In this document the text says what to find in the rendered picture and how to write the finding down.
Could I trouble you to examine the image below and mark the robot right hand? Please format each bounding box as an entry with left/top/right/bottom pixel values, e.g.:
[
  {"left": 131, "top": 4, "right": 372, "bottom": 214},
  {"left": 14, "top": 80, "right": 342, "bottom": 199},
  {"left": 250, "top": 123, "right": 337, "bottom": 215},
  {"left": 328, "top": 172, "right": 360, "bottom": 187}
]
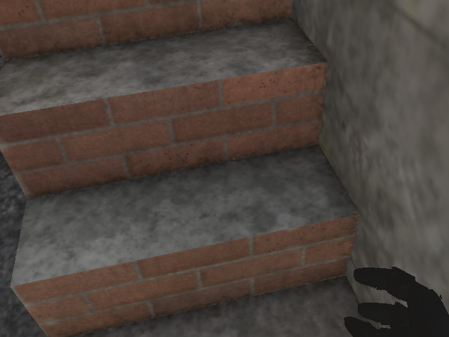
[{"left": 344, "top": 267, "right": 449, "bottom": 337}]

